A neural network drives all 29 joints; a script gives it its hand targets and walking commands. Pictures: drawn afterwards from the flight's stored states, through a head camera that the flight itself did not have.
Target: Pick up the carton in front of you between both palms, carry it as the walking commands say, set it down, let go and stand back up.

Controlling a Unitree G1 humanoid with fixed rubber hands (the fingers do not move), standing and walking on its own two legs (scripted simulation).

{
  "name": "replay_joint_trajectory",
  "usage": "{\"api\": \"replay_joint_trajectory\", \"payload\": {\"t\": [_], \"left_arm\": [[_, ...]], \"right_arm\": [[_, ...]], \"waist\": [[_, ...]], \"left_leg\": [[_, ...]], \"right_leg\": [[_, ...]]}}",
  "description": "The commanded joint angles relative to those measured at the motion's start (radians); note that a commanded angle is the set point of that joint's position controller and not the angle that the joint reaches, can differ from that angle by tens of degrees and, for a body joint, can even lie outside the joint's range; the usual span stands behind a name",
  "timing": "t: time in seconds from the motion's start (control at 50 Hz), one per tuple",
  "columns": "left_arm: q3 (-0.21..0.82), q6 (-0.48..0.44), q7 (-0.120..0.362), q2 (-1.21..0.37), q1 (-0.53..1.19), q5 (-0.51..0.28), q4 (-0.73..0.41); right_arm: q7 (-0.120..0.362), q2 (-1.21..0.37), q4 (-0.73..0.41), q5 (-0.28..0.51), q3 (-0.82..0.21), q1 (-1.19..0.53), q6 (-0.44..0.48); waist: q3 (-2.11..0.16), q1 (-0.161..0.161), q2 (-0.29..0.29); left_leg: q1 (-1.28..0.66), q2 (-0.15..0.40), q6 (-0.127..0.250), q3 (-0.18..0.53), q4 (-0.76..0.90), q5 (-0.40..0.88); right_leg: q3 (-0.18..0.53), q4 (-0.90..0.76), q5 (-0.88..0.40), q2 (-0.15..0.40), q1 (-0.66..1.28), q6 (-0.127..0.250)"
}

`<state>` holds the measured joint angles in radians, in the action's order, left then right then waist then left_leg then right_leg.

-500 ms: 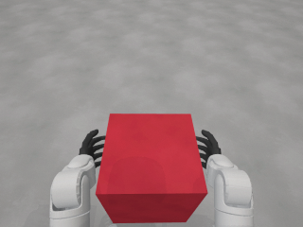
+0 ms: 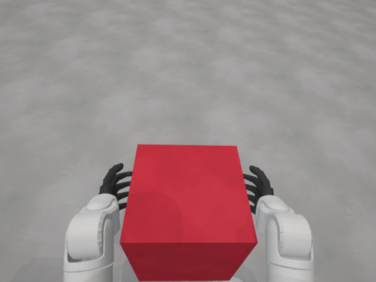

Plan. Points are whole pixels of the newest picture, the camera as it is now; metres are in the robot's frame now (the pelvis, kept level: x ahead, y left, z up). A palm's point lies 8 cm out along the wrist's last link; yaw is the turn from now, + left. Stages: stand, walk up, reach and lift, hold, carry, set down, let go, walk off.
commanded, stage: carry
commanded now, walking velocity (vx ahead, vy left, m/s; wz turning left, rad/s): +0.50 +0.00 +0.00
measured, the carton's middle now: (185, 216) +0.27 +0.00 -0.01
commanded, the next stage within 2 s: none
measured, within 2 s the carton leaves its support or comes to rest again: neither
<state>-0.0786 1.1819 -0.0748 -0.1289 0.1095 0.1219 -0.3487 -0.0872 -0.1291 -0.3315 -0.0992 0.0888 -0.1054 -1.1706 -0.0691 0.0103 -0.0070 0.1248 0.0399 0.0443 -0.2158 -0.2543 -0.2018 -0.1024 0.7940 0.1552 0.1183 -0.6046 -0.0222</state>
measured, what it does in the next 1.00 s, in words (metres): walks ahead: right foot, then left foot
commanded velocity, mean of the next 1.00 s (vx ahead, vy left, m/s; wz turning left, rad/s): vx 0.00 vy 0.00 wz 0.00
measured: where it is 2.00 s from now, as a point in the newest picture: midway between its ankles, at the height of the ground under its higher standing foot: outside the picture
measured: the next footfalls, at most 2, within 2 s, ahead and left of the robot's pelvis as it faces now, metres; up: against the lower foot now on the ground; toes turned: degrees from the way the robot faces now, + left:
right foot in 0.16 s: +0.31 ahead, -0.11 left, +0.00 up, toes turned +2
left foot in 0.48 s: +0.32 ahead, +0.11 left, +0.00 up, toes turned -5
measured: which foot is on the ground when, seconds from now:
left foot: down 0.00-0.20, up 0.22-0.46, down 0.48-1.00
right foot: up 0.00-0.14, down 0.16-1.00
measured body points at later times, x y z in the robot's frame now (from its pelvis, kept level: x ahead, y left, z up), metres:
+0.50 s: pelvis +0.25 -0.03 -0.01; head +0.26 -0.04 +0.44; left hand +0.53 +0.13 +0.08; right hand +0.54 -0.17 +0.07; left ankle +0.28 +0.10 -0.75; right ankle +0.27 -0.12 -0.75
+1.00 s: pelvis +0.31 -0.01 -0.02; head +0.29 -0.01 +0.43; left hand +0.59 +0.15 +0.03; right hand +0.59 -0.15 +0.03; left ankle +0.28 +0.10 -0.75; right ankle +0.27 -0.12 -0.75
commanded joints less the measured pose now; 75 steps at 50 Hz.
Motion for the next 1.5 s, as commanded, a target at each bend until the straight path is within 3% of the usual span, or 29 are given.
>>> {"api": "replay_joint_trajectory", "payload": {"t": [0.0,0.08,0.1,0.14,0.16,0.18,0.2,0.22,0.26,0.28,0.3,0.38,0.42,0.46,0.48,0.5,0.52,0.6,0.66,0.76,0.96,1.12,1.26,1.34,1.48], "left_arm": [[0.728,-0.009,0.226,-0.929,0.439,-0.399,-0.102],[0.711,0.03,0.232,-0.852,0.436,-0.412,-0.116],[0.705,0.039,0.234,-0.836,0.432,-0.413,-0.111],[0.688,0.054,0.239,-0.816,0.428,-0.408,-0.092],[0.676,0.062,0.242,-0.801,0.438,-0.408,-0.088],[0.656,0.063,0.245,-0.791,0.444,-0.398,-0.057],[0.645,0.058,0.246,-0.806,0.395,-0.402,-0.018],[0.645,0.05,0.247,-0.844,0.4,-0.403,-0.025],[0.658,0.032,0.254,-0.928,0.447,-0.404,-0.041],[0.655,0.024,0.255,-0.95,0.463,-0.41,-0.042],[0.655,0.018,0.257,-0.96,0.476,-0.415,-0.057],[0.661,0.008,0.26,-0.943,0.442,-0.417,-0.089],[0.663,0.013,0.259,-0.919,0.438,-0.414,-0.096],[0.66,0.023,0.257,-0.893,0.415,-0.393,-0.071],[0.656,0.029,0.257,-0.877,0.41,-0.38,-0.051],[0.665,0.04,0.258,-0.874,0.436,-0.386,-0.055],[0.665,0.048,0.259,-0.87,0.454,-0.386,-0.035],[0.678,0.048,0.262,-0.874,0.461,-0.38,0.041],[0.688,0.02,0.265,-0.903,0.486,-0.377,0.072],[0.683,-0.062,0.266,-0.92,0.484,-0.353,0.106],[0.617,-0.226,0.252,-0.84,0.409,-0.255,0.171],[0.466,-0.39,0.247,-0.776,0.456,-0.137,0.345],[0.379,-0.535,0.267,-0.848,0.567,-0.079,0.525],[0.401,-0.551,0.277,-0.899,0.578,-0.088,0.536],[0.45,-0.484,0.274,-0.896,0.518,-0.119,0.469]], "right_arm": [[0.271,-0.905,-0.118,0.409,-0.703,-0.447,-0.002],[0.252,-0.841,-0.119,0.378,-0.681,-0.416,-0.032],[0.249,-0.828,-0.117,0.373,-0.675,-0.417,-0.04],[0.246,-0.803,-0.107,0.367,-0.667,-0.425,-0.057],[0.244,-0.787,-0.097,0.365,-0.663,-0.437,-0.063],[0.241,-0.803,-0.109,0.375,-0.684,-0.479,-0.078],[0.243,-0.797,-0.105,0.377,-0.682,-0.458,-0.082],[0.247,-0.836,-0.091,0.379,-0.692,-0.471,-0.077],[0.252,-0.901,-0.108,0.391,-0.716,-0.537,-0.055],[0.251,-0.936,-0.111,0.401,-0.727,-0.557,-0.046],[0.249,-0.958,-0.114,0.405,-0.735,-0.555,-0.038],[0.235,-0.957,-0.148,0.394,-0.741,-0.516,-0.022],[0.233,-0.936,-0.156,0.386,-0.734,-0.505,-0.029],[0.239,-0.904,-0.138,0.382,-0.721,-0.487,-0.046],[0.244,-0.888,-0.117,0.38,-0.712,-0.484,-0.056],[0.251,-0.884,-0.083,0.371,-0.702,-0.491,-0.057],[0.256,-0.884,-0.05,0.368,-0.692,-0.483,-0.061],[0.266,-0.891,0.057,0.35,-0.669,-0.446,-0.052],[0.269,-0.915,0.084,0.342,-0.67,-0.473,-0.021],[0.27,-0.929,0.091,0.323,-0.679,-0.493,0.058],[0.262,-0.848,0.146,0.243,-0.635,-0.441,0.216],[0.253,-0.787,0.321,0.122,-0.48,-0.474,0.377],[0.272,-0.857,0.502,0.058,-0.388,-0.583,0.519],[0.283,-0.906,0.515,0.066,-0.408,-0.593,0.537],[0.283,-0.9,0.443,0.102,-0.46,-0.539,0.471]], "waist": [[-0.182,0.004,0.146],[-0.138,0.004,0.161],[-0.147,0.001,0.167],[-0.195,-0.017,0.111],[-0.254,-0.024,0.043],[-0.394,-0.035,-0.188],[-0.44,-0.037,-0.236],[-0.411,-0.028,-0.207],[-0.364,-0.021,-0.113],[-0.351,-0.019,-0.11],[-0.358,-0.018,-0.118],[-0.397,-0.024,-0.144],[-0.381,-0.014,-0.123],[-0.347,-0.015,-0.095],[-0.326,-0.017,-0.041],[-0.286,-0.02,0.042],[-0.256,-0.017,0.066],[-0.255,-0.015,0.062],[-0.278,-0.013,0.058],[-0.309,-0.011,0.03],[-0.309,-0.012,0.014],[-0.249,-0.011,0.011],[-0.239,-0.014,0.01],[-0.267,-0.013,0.009],[-0.272,-0.012,0.01]], "left_leg": [[-0.207,0.216,0.076,0.118,0.095,0.253],[-0.214,0.194,0.032,0.033,-0.012,0.577],[-0.21,0.185,0.012,0.011,-0.074,0.619],[-0.104,0.121,-0.054,-0.043,-0.298,0.606],[0.035,0.096,-0.09,-0.018,-0.445,0.338],[0.28,0.017,-0.114,0.035,-0.712,-0.144],[0.356,-0.038,-0.107,0.117,-0.835,-0.378],[0.355,0.0,-0.086,0.183,-0.857,-0.381],[0.323,0.063,-0.06,0.209,-0.672,-0.318],[0.26,0.063,-0.063,0.194,-0.549,-0.29],[0.208,0.038,-0.067,0.16,-0.482,-0.277],[0.142,0.026,-0.076,0.105,-0.303,-0.149],[0.063,0.046,-0.079,0.077,-0.168,0.052],[-0.024,0.1,-0.083,0.094,-0.104,0.192],[-0.026,0.163,-0.079,0.151,-0.118,0.277],[0.028,0.172,-0.061,0.16,-0.169,0.306],[0.053,0.172,-0.058,0.153,-0.175,0.325],[0.038,0.154,-0.051,0.146,-0.218,0.549],[0.011,0.148,-0.045,0.141,-0.246,0.634],[0.005,0.14,-0.037,0.139,-0.273,0.63],[0.028,0.134,-0.035,0.136,-0.271,0.473],[0.052,0.133,-0.03,0.144,-0.222,0.313],[0.064,0.128,-0.028,0.152,-0.184,0.193],[0.052,0.127,-0.027,0.152,-0.187,0.2],[0.058,0.128,-0.029,0.15,-0.191,0.209]], "right_leg": [[-0.053,-0.158,-0.082,-0.019,-0.021,-0.002],[-0.107,-0.291,-0.194,-0.068,0.1,0.015],[-0.128,-0.323,-0.219,-0.086,0.169,0.017],[-0.168,-0.456,-0.342,-0.118,0.451,0.017],[-0.022,-0.42,-0.593,0.03,0.646,0.026],[0.261,-0.321,-0.93,0.284,0.969,0.176],[0.371,-0.406,-0.896,0.322,0.952,0.252],[0.302,-0.444,-0.809,0.303,0.868,0.237],[0.159,-0.47,-0.707,0.237,0.743,0.167],[0.106,-0.493,-0.619,0.201,0.669,0.136],[0.069,-0.506,-0.564,0.179,0.641,0.132],[0.012,-0.48,-0.496,0.164,0.641,0.144],[-0.034,-0.441,-0.406,0.136,0.575,0.12],[-0.036,-0.412,-0.199,0.103,0.486,0.073],[-0.047,-0.391,-0.093,0.08,0.447,0.048],[-0.029,-0.401,-0.096,0.048,0.456,0.025],[-0.02,-0.38,-0.132,0.059,0.462,0.019],[-0.016,-0.293,-0.357,0.059,0.46,0.005],[-0.019,-0.271,-0.371,0.048,0.453,-0.001],[-0.019,-0.251,-0.397,0.046,0.473,-0.001],[-0.015,-0.262,-0.335,0.055,0.482,0.013],[0.0,-0.319,-0.199,0.059,0.447,0.017],[0.01,-0.356,-0.103,0.059,0.434,0.022],[0.009,-0.353,-0.107,0.058,0.44,0.026],[0.007,-0.35,-0.116,0.059,0.437,0.026]]}}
